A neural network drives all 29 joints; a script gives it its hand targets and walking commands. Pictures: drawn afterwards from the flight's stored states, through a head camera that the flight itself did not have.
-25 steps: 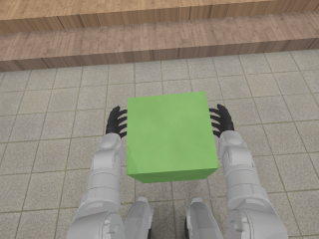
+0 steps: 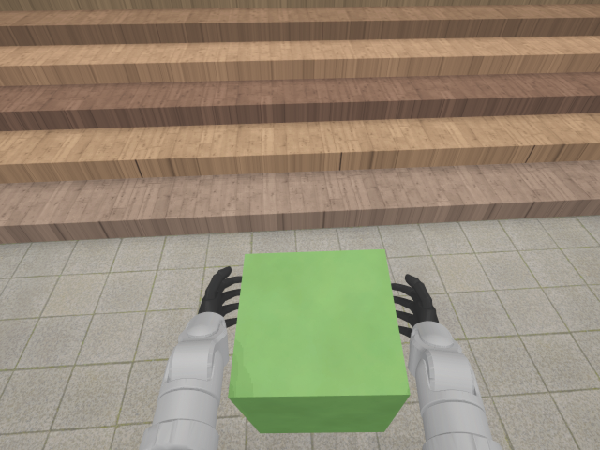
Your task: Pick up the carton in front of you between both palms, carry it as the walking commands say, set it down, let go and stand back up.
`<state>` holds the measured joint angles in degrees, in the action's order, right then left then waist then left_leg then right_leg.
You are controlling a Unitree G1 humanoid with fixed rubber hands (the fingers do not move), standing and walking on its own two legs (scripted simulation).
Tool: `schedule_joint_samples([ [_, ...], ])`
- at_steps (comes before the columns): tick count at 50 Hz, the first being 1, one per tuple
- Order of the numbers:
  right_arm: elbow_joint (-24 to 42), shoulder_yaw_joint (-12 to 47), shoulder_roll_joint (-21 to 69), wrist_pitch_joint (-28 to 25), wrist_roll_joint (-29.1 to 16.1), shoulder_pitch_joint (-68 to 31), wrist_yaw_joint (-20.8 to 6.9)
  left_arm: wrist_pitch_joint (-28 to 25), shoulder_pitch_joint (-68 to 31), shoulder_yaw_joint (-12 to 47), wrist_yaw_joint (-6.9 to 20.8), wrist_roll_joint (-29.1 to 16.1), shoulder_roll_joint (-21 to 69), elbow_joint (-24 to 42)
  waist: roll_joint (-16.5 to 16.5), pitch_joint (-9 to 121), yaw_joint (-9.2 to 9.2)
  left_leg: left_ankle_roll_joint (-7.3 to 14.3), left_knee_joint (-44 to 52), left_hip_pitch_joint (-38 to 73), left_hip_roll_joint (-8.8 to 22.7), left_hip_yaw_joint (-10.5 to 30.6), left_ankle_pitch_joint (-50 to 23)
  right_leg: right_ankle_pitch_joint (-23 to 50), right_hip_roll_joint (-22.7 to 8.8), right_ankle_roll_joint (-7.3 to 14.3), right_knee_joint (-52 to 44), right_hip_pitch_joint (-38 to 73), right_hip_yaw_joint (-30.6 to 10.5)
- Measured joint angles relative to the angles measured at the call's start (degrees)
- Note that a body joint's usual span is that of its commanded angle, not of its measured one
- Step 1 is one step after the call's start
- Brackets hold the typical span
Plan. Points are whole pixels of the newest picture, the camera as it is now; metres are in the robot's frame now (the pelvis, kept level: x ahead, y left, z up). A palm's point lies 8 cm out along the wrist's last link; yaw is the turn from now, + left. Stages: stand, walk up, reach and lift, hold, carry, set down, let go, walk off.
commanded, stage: reach and lift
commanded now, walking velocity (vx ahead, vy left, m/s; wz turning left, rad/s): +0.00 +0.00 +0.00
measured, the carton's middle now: (318, 347) +0.30 -0.01 -0.07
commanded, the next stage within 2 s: hold in 1.06 s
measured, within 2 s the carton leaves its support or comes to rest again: neither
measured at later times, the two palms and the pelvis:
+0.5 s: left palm (210, 312) +0.29 +0.14 +0.04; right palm (432, 321) +0.28 -0.15 +0.04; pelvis -0.02 +0.00 +0.01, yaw +0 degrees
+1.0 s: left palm (210, 303) +0.29 +0.14 +0.05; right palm (433, 314) +0.29 -0.15 +0.05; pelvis +0.01 +0.00 +0.01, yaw +0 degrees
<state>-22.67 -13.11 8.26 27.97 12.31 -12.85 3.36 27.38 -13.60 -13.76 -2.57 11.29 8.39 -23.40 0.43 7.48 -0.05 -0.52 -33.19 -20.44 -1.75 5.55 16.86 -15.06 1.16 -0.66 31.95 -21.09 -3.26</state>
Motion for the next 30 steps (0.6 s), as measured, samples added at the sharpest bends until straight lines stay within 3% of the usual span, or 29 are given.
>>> schedule_joint_samples([
  [7, -0.06, -1.49, 0.39, 5.73, 2.45, -2.06, -1.14, 5.7, -2.42, -1.08, 1.03, 3.57, 0.54, -0.36, -0.33, -2.91, -0.43, 0.19, 5.07, 9.54, 0.17, -0.11, -2.08, 2.06, -0.19, 0.02, -4.91, 9.42, -0.21],
  [15, -1.98, -5.26, 1.56, 7.49, 5.96, -6.59, -2.36, 6.77, -7.07, -5.86, 2.8, 7.98, 1.92, -2.86, -0.39, -5.86, 0.09, 0.2, 5.37, 10.97, 0.18, -0.76, -2.91, 2.69, -0.14, -0.01, -4.41, 10.28, -0.88],
  [30, 0.89, -3.99, 1.66, 8.1, 5.74, -6.58, -2.41, 7.31, -6.39, -4.68, 2.88, 7.22, 1.71, 0.51, -0.26, -7.18, 0.12, -0.03, 8.01, 12.16, 0.4, -0.32, -4.01, 3.7, -0.13, 0.13, -7.08, 11.61, -0.52],
])
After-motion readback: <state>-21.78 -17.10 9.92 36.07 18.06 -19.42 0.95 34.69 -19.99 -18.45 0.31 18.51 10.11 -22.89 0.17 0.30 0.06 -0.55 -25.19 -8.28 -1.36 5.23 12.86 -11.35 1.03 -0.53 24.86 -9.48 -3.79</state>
